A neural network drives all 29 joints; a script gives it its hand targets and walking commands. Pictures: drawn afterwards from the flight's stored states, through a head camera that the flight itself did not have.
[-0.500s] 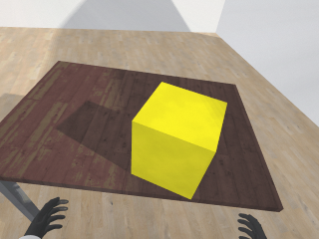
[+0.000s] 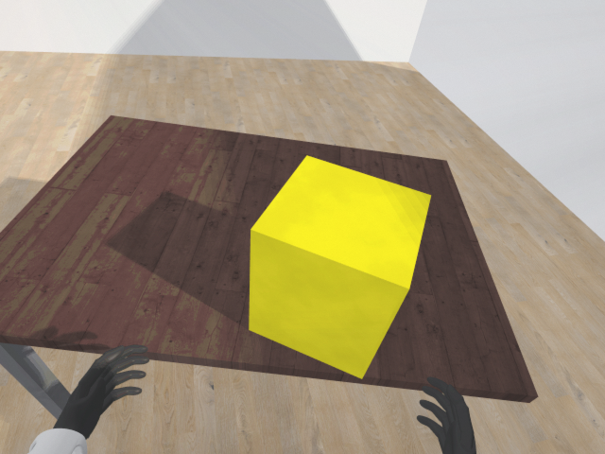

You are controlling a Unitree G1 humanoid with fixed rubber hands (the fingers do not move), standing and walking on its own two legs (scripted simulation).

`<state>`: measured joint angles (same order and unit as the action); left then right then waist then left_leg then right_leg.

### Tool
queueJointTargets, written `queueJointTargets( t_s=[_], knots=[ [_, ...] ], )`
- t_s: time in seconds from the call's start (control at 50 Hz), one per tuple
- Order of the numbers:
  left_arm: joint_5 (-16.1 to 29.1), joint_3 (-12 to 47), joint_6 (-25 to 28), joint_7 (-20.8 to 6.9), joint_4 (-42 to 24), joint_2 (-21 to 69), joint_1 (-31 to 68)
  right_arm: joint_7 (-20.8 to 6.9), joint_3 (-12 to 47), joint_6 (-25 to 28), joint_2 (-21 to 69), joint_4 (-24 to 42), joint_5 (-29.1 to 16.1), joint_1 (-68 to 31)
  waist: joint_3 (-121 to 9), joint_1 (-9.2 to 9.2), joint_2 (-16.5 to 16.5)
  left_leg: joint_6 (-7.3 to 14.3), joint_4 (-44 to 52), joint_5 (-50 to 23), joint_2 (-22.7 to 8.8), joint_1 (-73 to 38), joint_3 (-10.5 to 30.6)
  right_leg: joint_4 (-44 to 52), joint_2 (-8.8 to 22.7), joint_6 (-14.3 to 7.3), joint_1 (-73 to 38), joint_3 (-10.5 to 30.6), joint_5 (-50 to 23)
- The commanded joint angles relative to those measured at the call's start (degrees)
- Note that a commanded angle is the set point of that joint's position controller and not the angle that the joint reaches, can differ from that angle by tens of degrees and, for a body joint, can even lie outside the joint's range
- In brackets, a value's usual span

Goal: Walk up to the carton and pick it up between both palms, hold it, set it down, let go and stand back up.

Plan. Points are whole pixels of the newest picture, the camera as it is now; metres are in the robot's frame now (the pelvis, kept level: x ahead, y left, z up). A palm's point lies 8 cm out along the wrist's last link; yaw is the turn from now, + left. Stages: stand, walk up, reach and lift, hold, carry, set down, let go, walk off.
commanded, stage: reach and lift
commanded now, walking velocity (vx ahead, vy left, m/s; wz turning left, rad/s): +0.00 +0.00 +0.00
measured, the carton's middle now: (334, 266) +0.43 -0.05 +0.01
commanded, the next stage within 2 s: none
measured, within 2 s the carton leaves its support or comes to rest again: neither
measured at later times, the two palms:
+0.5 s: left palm (103, 373) +0.23 +0.24 +0.02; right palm (440, 426) +0.18 -0.17 +0.00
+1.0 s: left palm (133, 302) +0.29 +0.21 +0.08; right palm (455, 368) +0.24 -0.19 +0.05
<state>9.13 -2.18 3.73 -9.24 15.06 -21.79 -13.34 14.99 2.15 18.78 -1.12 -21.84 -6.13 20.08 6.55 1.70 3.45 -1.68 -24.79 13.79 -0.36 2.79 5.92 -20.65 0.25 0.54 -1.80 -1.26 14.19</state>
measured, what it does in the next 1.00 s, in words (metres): stands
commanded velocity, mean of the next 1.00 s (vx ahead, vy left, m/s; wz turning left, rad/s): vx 0.00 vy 0.00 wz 0.00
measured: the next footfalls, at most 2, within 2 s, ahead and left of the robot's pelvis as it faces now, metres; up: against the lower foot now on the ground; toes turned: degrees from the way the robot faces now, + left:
none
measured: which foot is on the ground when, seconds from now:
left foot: down 0.00-1.00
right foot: down 0.00-1.00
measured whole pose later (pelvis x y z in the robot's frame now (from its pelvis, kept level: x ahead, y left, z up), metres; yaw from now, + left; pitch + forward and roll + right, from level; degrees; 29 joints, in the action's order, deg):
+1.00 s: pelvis +0.00 +0.00 +0.00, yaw +0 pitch -6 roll -1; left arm 15.1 0.7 -17.0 -7.9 4.8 -23.1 4.6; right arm 18.2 0.9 -7.7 -1.6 -2.6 -8.9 7.0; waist 3.5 -1.0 2.3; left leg -1.5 -24.5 13.6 -0.4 5.3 5.9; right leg -20.4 0.2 0.5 0.7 -1.3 13.9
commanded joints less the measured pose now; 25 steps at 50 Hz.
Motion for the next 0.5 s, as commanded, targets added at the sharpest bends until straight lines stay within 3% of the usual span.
queueJointTargets(
  t_s=[0.0, 0.16, 0.38, 0.48],
  knots=[
    [2.85, 1.02, 3.17, -1.07, -15.42, -10.10, 3.46, 1.33, 2.91, 1.59, 2.19, 14.91, -2.41, 0.98, -2.65, -2.43, -9.90, -1.40, 2.52, -8.74, 0.46, -1.88, -8.42, 5.69, 0.36, -0.92, 7.96, 3.21, -6.51],
    [3.56, 0.95, 3.90, -1.42, -18.37, -9.53, 3.54, 3.18, 3.26, 1.83, 3.26, 17.71, -1.49, 1.71, -4.02, -3.38, -9.88, -1.71, 2.51, -9.57, -0.30, -2.32, -7.50, 5.43, 0.33, -0.74, 6.98, 2.76, -8.86],
    [7.85, 2.53, 0.83, 1.04, -21.98, -11.51, 16.00, 3.08, -0.85, -4.35, 0.39, 24.29, -0.29, -10.19, -7.23, -4.53, -9.43, -0.22, 3.91, -3.07, -0.85, 1.48, -7.13, 4.50, 0.79, -0.79, 7.79, 2.78, -3.78],
    [8.68, 2.53, -2.30, 1.84, -22.47, -11.35, 17.29, 3.27, -2.11, -8.32, -1.75, 25.96, -0.83, -10.94, -8.25, -5.60, -9.40, -0.31, 4.32, -6.39, -0.95, 1.00, -6.84, 4.08, 0.92, -0.22, 6.00, 2.80, -9.92]
  ],
)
